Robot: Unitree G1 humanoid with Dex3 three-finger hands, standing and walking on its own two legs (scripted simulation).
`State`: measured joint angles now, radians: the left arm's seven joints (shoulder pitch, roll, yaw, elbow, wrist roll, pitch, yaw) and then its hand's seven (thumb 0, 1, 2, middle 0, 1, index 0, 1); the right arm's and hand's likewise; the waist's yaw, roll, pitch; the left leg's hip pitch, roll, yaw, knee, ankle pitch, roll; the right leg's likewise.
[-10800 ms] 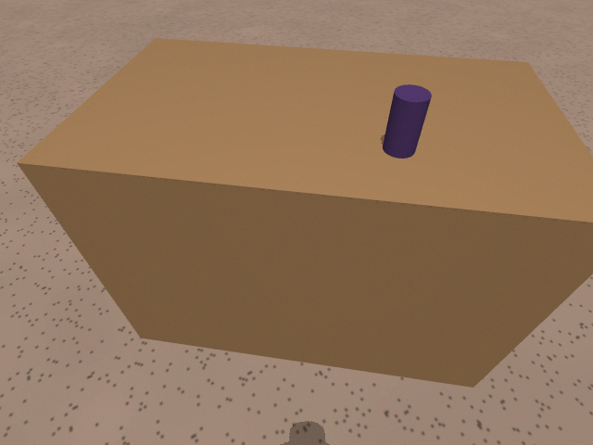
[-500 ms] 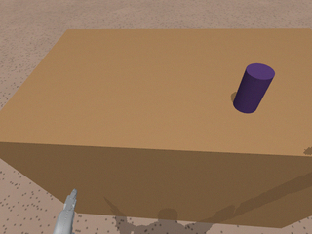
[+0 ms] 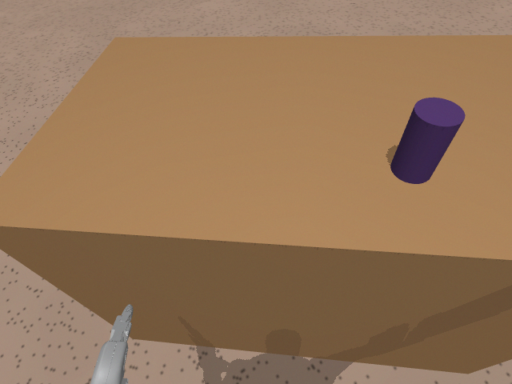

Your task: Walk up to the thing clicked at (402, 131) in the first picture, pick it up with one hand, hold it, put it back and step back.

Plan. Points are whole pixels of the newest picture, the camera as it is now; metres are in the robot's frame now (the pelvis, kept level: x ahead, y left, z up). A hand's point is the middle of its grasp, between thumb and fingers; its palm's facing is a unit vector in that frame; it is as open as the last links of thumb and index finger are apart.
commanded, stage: go down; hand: right
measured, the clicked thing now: (423, 143) +0.51 -0.21 +0.10
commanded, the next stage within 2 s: approach in 0.18 s
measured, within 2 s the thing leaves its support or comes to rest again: neither
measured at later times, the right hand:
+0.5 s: hand out of the picture +0.40 -0.39 +0.22, palm faces +0.22 +0.98 +0.00, open 17.6 cm
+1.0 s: hand (453, 152) +0.49 -0.26 +0.10, palm faces +0.15 +0.99 +0.05, open 17.5 cm
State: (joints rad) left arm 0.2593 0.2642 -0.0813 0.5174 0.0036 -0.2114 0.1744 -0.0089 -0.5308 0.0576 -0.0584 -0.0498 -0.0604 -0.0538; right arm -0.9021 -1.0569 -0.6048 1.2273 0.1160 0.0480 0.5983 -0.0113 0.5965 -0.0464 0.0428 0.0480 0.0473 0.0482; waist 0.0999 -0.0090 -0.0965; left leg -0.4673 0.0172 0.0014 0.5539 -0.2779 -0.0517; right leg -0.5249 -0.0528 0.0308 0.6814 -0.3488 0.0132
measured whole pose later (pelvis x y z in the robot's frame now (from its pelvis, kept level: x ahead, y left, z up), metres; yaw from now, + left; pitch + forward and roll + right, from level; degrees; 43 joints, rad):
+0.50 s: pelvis +0.00 +0.01 +0.00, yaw -1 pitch +11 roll +3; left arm 0.26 0.26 -0.09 0.53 0.00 -0.20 0.16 -0.01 -0.54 0.05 -0.06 -0.05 -0.06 -0.06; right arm -0.92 -1.02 -0.54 1.24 0.12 0.04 0.58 -0.01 0.57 -0.04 0.04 0.04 0.05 0.04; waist 0.10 -0.01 -0.09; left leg -0.48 0.02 0.01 0.58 -0.28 -0.05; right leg -0.54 -0.05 0.04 0.69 -0.34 0.02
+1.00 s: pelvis -0.01 +0.01 -0.03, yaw +2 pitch +18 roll +3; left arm 0.25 0.25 -0.03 0.42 0.04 -0.13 0.07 -0.01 -0.53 0.05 -0.07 -0.06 -0.08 -0.06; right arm -0.91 -0.68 -0.54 1.14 0.08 -0.20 0.29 -0.01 0.53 -0.05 0.04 0.04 0.04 0.04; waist 0.18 0.00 -0.12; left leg -0.76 -0.01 -0.02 0.81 -0.36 -0.05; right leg -0.80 -0.07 0.03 0.91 -0.43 0.02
